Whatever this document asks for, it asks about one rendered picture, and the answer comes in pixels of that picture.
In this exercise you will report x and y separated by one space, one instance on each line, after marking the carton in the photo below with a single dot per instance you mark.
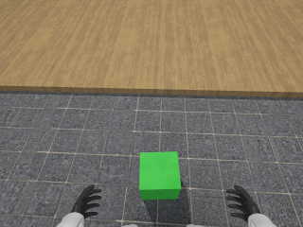
159 176

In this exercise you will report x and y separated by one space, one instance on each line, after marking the right robot hand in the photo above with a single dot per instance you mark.
248 207

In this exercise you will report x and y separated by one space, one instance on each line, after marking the robot right forearm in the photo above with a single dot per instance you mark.
259 220

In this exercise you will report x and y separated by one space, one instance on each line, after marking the robot left forearm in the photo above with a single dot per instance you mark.
72 220

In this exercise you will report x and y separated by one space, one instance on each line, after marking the left robot hand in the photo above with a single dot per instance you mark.
81 205

